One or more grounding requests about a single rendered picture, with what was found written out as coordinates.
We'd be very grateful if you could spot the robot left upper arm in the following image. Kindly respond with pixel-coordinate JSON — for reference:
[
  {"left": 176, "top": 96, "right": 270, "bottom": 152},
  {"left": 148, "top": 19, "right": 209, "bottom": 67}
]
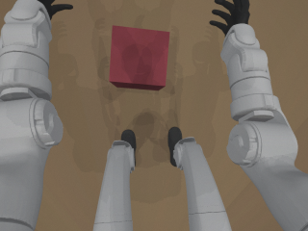
[{"left": 0, "top": 97, "right": 64, "bottom": 231}]

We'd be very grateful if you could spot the right robot hand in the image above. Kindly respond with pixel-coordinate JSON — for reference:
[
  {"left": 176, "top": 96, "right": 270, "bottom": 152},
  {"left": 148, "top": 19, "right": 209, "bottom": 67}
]
[{"left": 209, "top": 0, "right": 250, "bottom": 37}]

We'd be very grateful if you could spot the carton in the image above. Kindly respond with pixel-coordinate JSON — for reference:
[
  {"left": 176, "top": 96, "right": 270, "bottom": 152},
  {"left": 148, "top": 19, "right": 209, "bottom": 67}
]
[{"left": 109, "top": 25, "right": 170, "bottom": 90}]

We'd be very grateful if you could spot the robot left shin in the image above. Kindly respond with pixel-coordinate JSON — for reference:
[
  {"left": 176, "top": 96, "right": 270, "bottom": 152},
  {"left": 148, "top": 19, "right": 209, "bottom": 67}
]
[{"left": 107, "top": 141, "right": 132, "bottom": 159}]

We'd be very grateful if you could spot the left robot forearm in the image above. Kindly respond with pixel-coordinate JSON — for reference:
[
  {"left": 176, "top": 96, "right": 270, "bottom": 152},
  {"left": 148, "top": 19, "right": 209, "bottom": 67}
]
[{"left": 0, "top": 0, "right": 53, "bottom": 102}]

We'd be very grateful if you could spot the left robot thigh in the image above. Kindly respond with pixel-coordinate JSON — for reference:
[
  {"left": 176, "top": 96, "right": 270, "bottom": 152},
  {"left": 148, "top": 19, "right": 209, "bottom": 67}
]
[{"left": 92, "top": 144, "right": 135, "bottom": 231}]

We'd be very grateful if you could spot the left robot hand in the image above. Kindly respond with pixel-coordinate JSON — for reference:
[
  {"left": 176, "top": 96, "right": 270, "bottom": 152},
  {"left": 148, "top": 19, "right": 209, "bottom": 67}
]
[{"left": 38, "top": 0, "right": 73, "bottom": 20}]

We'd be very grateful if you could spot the robot right upper arm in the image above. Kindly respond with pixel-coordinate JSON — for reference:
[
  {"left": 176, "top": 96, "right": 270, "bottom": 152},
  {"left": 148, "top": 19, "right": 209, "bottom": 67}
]
[{"left": 226, "top": 120, "right": 308, "bottom": 231}]

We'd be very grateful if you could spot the right robot forearm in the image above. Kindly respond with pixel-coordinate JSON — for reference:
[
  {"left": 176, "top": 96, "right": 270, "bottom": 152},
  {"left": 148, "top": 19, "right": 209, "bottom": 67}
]
[{"left": 220, "top": 23, "right": 298, "bottom": 147}]

